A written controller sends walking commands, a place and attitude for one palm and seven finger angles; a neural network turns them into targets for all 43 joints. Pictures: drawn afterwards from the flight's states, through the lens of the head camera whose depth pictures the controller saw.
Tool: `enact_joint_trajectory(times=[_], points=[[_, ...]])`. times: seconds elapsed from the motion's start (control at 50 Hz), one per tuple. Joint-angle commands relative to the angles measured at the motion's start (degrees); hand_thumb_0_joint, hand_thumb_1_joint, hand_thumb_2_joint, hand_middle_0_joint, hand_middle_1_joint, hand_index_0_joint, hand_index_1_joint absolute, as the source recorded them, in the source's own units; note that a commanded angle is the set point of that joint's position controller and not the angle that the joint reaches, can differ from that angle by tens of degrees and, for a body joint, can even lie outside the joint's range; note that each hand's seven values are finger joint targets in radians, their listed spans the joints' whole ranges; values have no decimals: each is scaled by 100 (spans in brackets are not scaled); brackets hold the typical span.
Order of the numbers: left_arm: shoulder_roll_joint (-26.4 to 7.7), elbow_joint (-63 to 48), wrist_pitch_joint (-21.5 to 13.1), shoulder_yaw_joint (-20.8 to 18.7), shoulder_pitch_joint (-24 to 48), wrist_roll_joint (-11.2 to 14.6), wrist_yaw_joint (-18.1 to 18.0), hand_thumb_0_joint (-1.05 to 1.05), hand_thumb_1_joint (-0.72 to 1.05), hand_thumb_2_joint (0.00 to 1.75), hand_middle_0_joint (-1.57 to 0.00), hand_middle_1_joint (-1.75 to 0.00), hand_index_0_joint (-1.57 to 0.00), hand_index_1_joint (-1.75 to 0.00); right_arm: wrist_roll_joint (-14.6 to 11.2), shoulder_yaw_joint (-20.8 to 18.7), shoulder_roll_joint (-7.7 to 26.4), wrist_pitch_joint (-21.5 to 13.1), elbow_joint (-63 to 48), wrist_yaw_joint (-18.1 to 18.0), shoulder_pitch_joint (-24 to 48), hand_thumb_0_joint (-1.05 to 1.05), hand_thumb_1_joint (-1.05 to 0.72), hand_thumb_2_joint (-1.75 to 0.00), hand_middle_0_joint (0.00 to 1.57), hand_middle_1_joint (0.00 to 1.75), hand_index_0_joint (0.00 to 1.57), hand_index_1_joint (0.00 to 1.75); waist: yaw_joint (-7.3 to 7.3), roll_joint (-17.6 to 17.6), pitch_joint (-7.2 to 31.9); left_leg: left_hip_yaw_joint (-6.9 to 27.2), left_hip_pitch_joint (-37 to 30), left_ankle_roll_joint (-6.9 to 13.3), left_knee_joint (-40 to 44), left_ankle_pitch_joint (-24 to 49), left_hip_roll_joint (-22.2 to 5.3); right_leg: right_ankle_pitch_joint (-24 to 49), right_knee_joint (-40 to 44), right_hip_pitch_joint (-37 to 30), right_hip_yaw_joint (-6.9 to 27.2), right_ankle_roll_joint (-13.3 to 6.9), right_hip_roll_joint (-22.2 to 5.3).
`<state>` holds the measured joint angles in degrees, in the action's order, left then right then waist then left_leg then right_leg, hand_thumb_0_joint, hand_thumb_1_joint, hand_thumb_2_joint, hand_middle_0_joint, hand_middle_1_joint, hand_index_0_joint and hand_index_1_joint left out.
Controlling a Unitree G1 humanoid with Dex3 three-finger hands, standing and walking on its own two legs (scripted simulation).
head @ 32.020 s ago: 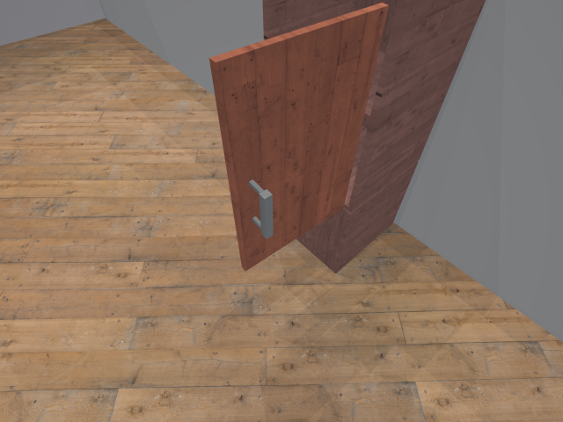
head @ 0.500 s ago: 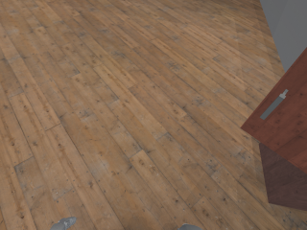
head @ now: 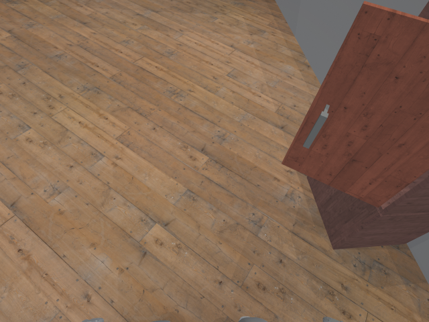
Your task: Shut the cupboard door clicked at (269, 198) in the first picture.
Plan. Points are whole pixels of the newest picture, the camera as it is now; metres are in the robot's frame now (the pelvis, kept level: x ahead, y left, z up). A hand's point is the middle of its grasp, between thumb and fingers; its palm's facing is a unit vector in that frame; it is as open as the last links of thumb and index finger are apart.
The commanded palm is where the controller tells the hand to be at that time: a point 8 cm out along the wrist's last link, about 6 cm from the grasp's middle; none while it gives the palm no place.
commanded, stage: turn to face it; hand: left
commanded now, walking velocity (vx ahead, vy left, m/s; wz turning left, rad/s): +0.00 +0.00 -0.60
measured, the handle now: (316, 126) +0.67 -0.28 -0.08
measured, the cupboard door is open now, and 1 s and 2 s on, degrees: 57 57 57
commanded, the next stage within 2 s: take the last steps up to it in 0.66 s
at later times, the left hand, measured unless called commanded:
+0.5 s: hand (151, 309) +0.16 +0.13 -0.15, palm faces -0.27 -0.93 -0.25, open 7.4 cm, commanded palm none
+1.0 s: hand (166, 290) +0.20 +0.11 -0.15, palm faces -0.44 -0.88 -0.18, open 7.4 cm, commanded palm none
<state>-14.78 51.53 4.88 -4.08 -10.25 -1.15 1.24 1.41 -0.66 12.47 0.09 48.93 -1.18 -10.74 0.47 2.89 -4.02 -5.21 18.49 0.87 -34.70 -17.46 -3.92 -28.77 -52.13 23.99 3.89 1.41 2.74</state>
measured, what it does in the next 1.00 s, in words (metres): steps on the spot, turning right: right foot, then left foot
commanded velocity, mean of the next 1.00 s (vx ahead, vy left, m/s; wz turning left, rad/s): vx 0.08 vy -0.04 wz -0.34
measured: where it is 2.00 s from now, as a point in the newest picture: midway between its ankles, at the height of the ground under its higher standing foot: outside the picture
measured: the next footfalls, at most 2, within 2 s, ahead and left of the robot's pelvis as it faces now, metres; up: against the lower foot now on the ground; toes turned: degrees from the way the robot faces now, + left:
right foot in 0.32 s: +0.02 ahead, -0.16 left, +0.00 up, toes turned -16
left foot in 0.66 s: +0.12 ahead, +0.07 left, +0.00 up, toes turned -15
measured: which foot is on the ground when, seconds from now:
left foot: down 0.00-0.32, up 0.34-0.64, down 0.66-1.00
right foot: up 0.00-0.30, down 0.32-0.68, up 0.70-1.00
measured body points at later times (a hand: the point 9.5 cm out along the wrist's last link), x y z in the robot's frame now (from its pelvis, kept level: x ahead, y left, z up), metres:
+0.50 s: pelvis +0.01 -0.03 +0.00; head +0.05 -0.06 +0.45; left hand +0.17 +0.18 -0.13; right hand -0.01 -0.31 -0.14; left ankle +0.03 +0.09 -0.67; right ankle -0.02 -0.15 -0.73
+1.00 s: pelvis +0.04 -0.04 +0.01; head +0.07 -0.04 +0.46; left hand +0.22 +0.15 -0.14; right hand -0.05 -0.27 -0.13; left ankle +0.08 +0.08 -0.73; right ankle -0.03 -0.15 -0.69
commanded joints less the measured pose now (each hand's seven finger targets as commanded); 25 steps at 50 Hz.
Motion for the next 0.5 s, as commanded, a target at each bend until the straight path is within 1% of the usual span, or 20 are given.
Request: enact_joint_trajectory(times=[0.0, 0.04, 0.1, 0.14, 0.16, 0.18, 0.2, 0.22, 0.24, 0.26, 0.28, 0.3, 0.32, 0.34, 0.36, 0.38, 0.4, 0.44, 0.46, 0.48], points=[[-476, -521, -186, -185, 207, 18, 84, 0, 90, 90, -20, -30, -20, -30, 49, -317, 1193, -76, -341, -143, -297, 0, -90, -90, 20, 30, 20, 30, -67, -1151, 558, 986, -1222, 640, 1459, 3018, -1674, 102, -1580, 881, -246, 180, -396], [-381, -518, -144, -154, 263, 28, 104, 0, 90, 90, -20, -30, -20, -30, 26, -319, 1134, -66, -251, -138, -448, 0, -90, -90, 20, 30, 20, 30, -131, -1269, 629, 562, -1430, 596, 1376, 3231, -1571, 298, -1324, 806, -402, 221, -424], [-295, -584, -129, -121, 518, 23, 130, 0, 90, 90, -20, -30, -20, -30, 25, -370, 1170, -43, -116, -114, -642, 0, -90, -90, 20, 30, 20, 30, -258, -1361, 607, 268, -1495, 609, 1325, 3188, -1644, 289, -540, 556, -609, 208, -483], [-253, -602, -139, -99, 557, 16, 133, 0, 90, 90, -20, -30, -20, -30, 32, -412, 1239, -19, -58, -79, -616, 0, -90, -90, 20, 30, 20, 30, -273, -1448, 584, 138, -1301, 610, 1290, 2879, -1717, 292, 76, 177, -757, 158, -452], [-257, -594, -158, -92, 563, 5, 131, 0, 90, 90, -20, -30, -20, -30, 33, -426, 1241, -7, -25, -68, -635, 0, -90, -90, 20, 30, 20, 30, -289, -1421, 578, 101, -1331, 592, 1220, 2894, -1697, 301, 335, 70, -853, 119, -377], [-236, -588, -174, -83, 577, 5, 130, 0, 90, 90, -20, -30, -20, -30, 38, -457, 1299, -4, 9, -56, -627, 0, -90, -90, 20, 30, 20, 30, -299, -1536, 606, 67, -1300, 570, 1154, 2890, -1736, 330, 600, -65, -907, 86, -348], [-251, -593, -185, -78, 520, 8, 119, 0, 90, 90, -20, -30, -20, -30, 35, -474, 1326, 6, 7, -44, -578, 0, -90, -90, 20, 30, 20, 30, -275, -1626, 600, 48, -1237, 543, 1075, 2807, -1766, 392, 857, -259, -948, 41, -324], [-274, -543, -202, -76, 380, 9, 106, 0, 90, 90, -20, -30, -20, -30, 26, -486, 1341, 19, 28, -36, -508, 0, -90, -90, 20, 30, 20, 30, -186, -1523, 650, -38, -1138, 459, 914, 2635, -1768, 680, 1306, -548, -966, -12, -302], [-331, -482, -218, -89, 193, 2, 93, 0, 90, 90, -20, -30, -20, -30, 6, -494, 1353, 35, 34, -22, -446, 0, -90, -90, 20, 30, 20, 30, -76, -1419, 624, -185, -878, 295, 678, 2315, -1674, 1201, 1881, -985, -1048, -55, -248], [-501, -387, -250, -115, -89, -12, 69, 0, 90, 90, -20, -30, -20, -30, -23, -494, 1293, 53, 26, 6, -404, 0, -90, -90, 20, 30, 20, 30, 69, -1124, 645, -321, -421, 60, 217, 1871, -1465, 1795, 2549, -1644, -919, -155, -317], [-947, -284, -318, -201, -499, -54, 8, 0, 90, 90, -20, -30, -20, -30, -72, -452, 1006, 59, -59, 37, -378, 0, -90, -90, 20, 30, 20, 30, 270, 26, 856, -710, 402, -284, -791, 647, -999, 2629, 3120, -2534, 198, -466, -1247], [-1449, -182, -367, -286, -787, -41, -71, 0, 90, 90, -20, -30, -20, -30, -78, -339, 627, 83, -353, 42, 5, 0, -90, -90, 20, 30, 20, 30, 461, 1380, 655, -600, 1570, -521, -2105, -2005, -157, 4313, 3339, -2550, 1774, -1131, -2438], [-1511, -163, -359, -261, -896, 19, -120, 0, 90, 90, -20, -30, -20, -30, -74, -312, 725, 157, -406, -16, 183, 0, -90, -90, 20, 30, 20, 30, 476, 858, 577, 210, 1677, -473, -2849, -1960, -167, 4646, 3301, -2145, 1768, -1460, -2576], [-1384, -174, -385, -285, -578, -6, -185, 0, 90, 90, -20, -30, -20, -30, -77, -328, 698, 179, -301, -64, 64, 0, -90, -90, 20, 30, 20, 30, 261, 1563, 680, 444, 1954, -489, -3252, -1756, -174, 4291, 3358, -2183, 1902, -1461, -2336], [-1117, -259, -359, -236, -284, 12, -224, 0, 90, 90, -20, -30, -20, -30, -70, -350, 858, 175, -214, -70, 43, 0, -90, -90, 20, 30, 20, 30, 183, 1361, 607, 598, 1895, -491, -3348, -1345, -302, 3911, 3332, -2028, 1603, -1412, -2159], [-927, -333, -363, -166, 18, 5, -227, 0, 90, 90, -20, -30, -20, -30, -57, -343, 816, 158, -72, -33, -83, 0, -90, -90, 20, 30, 20, 30, -5, 919, 655, 560, 1684, -529, -3252, -920, -327, 3882, 3197, -1937, 1052, -1294, -1841], [-863, -376, -380, -131, 133, 6, -215, 0, 90, 90, -20, -30, -20, -30, -47, -314, 749, 167, 0, -2, -198, 0, -90, -90, 20, 30, 20, 30, -92, 762, 720, 445, 1418, -556, -3053, -736, -287, 3922, 3154, -1735, 741, -1206, -1678], [-854, -367, -402, -118, 103, -16, -202, 0, 90, 90, -20, -30, -20, -30, -43, -294, 643, 188, 45, 19, -258, 0, -90, -90, 20, 30, 20, 30, -107, 639, 715, 333, 1107, -569, -2548, -614, -140, 3780, 3194, -1519, 669, -1178, -1556], [-868, -336, -402, -133, 128, -35, -209, 0, 90, 90, -20, -30, -20, -30, -55, -289, 621, 183, 72, 24, -296, 0, -90, -90, 20, 30, 20, 30, -121, 536, 683, 294, 983, -565, -2282, -595, -115, 3524, 3249, -1471, 686, -1200, -1585], [-903, -322, -388, -136, 69, -35, -192, 0, 90, 90, -20, -30, -20, -30, -53, -283, 587, 186, 66, 27, -239, 0, -90, -90, 20, 30, 20, 30, -75, 490, 585, 240, 886, -557, -2026, -580, -50, 3312, 3309, -1354, 744, -1206, -1538]])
